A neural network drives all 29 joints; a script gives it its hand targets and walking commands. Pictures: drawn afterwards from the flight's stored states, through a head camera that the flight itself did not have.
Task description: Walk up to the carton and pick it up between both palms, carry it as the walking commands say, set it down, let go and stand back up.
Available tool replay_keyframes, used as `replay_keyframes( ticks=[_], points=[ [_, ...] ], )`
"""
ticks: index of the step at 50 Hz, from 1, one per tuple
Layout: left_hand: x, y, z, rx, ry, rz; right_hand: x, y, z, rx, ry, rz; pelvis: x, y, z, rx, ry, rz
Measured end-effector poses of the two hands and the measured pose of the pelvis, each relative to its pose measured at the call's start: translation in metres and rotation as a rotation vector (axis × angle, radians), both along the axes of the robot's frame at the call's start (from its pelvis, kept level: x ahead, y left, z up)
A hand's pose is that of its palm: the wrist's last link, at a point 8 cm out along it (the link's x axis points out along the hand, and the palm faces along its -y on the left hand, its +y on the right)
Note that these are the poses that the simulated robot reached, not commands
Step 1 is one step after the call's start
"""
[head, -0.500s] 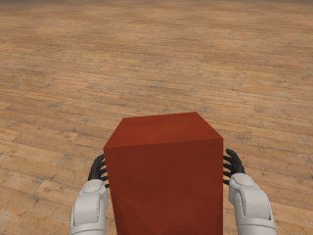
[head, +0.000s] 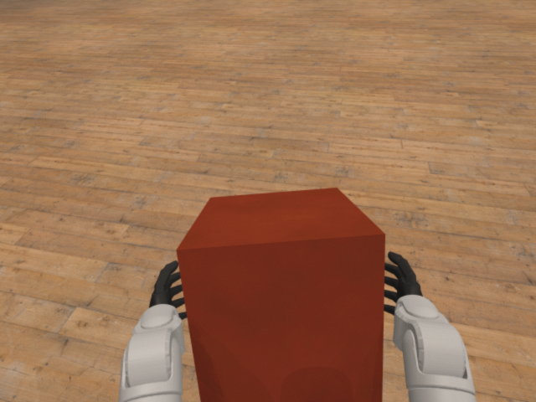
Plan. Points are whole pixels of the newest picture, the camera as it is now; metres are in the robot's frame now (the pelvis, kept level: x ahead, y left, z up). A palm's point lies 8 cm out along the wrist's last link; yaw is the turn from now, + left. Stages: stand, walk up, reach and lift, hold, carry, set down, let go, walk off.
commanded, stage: carry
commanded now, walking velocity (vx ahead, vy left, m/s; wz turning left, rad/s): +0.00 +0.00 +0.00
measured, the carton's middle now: (281, 286) +0.37 +0.00 -0.04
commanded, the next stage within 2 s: none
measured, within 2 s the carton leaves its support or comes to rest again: neither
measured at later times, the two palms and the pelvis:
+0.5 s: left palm (149, 336) +0.23 +0.19 +0.06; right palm (411, 326) +0.23 -0.16 +0.06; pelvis -0.04 +0.01 +0.01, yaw +0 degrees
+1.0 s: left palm (131, 352) +0.21 +0.21 +0.06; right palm (402, 343) +0.21 -0.14 +0.06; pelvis -0.06 +0.03 +0.01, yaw +0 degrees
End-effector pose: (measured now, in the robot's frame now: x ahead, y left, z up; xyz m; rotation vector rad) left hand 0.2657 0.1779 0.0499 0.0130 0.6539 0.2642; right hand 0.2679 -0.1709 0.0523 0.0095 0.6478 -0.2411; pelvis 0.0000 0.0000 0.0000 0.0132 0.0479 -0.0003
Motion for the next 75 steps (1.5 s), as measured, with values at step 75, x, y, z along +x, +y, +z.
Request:
replay_keyframes(
  ticks=[75],
  points=[
    [-0.079,0.047,0.004,-0.021,0.008,-0.005,-0.080,0.047,0.010,-0.022,-0.010,0.003,-0.080,0.048,0.005,-0.011,-0.050,-0.016]
  ],
)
